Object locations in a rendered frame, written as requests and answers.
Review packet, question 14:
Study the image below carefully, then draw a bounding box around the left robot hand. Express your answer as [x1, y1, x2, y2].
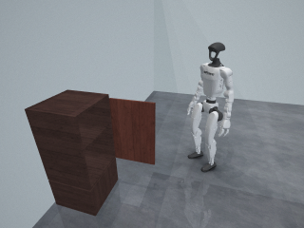
[218, 119, 231, 137]

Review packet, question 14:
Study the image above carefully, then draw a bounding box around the robot right forearm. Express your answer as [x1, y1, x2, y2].
[192, 84, 203, 103]

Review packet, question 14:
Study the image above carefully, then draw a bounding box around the robot left forearm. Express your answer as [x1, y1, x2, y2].
[223, 90, 235, 120]

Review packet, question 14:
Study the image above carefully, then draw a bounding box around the left robot upper arm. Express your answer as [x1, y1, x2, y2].
[219, 66, 234, 98]

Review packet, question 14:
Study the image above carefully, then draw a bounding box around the right robot upper arm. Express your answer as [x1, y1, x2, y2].
[199, 63, 209, 87]

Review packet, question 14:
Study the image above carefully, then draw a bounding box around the robot head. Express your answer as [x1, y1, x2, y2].
[208, 42, 225, 67]

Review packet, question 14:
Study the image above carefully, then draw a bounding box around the right robot hand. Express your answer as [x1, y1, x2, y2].
[187, 101, 197, 115]

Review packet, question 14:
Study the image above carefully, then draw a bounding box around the cupboard door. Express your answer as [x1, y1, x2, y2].
[109, 98, 156, 165]

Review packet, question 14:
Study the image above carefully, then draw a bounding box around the robot left foot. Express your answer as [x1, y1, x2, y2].
[201, 162, 217, 173]

